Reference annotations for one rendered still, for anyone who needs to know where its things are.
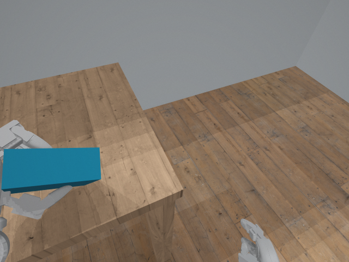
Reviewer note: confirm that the right robot hand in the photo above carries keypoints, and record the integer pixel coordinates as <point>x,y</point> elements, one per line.
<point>262,251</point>

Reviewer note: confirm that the left robot hand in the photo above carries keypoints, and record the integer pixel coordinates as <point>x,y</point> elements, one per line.
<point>14,136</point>

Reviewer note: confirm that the table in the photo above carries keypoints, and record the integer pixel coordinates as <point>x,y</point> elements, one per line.
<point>95,107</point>

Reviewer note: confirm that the sponge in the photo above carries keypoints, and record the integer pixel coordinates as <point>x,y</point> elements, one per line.
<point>33,169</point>

